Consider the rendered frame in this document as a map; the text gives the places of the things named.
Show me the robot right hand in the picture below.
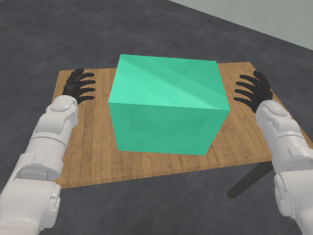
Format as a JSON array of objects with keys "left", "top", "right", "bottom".
[{"left": 233, "top": 70, "right": 273, "bottom": 114}]

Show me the robot left hand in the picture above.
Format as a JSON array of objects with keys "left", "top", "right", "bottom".
[{"left": 62, "top": 67, "right": 96, "bottom": 106}]

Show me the carton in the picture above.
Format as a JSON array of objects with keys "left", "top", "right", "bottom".
[{"left": 108, "top": 54, "right": 230, "bottom": 156}]

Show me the robot right forearm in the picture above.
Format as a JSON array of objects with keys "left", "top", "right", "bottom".
[{"left": 255, "top": 100, "right": 313, "bottom": 175}]

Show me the table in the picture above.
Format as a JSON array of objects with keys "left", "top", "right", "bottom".
[{"left": 50, "top": 62, "right": 313, "bottom": 199}]

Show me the robot right upper arm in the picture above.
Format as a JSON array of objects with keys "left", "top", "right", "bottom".
[{"left": 274, "top": 169, "right": 313, "bottom": 235}]

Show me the robot left upper arm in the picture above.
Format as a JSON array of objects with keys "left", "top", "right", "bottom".
[{"left": 0, "top": 178, "right": 62, "bottom": 235}]

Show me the robot left forearm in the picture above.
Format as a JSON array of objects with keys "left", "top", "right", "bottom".
[{"left": 0, "top": 95, "right": 78, "bottom": 206}]

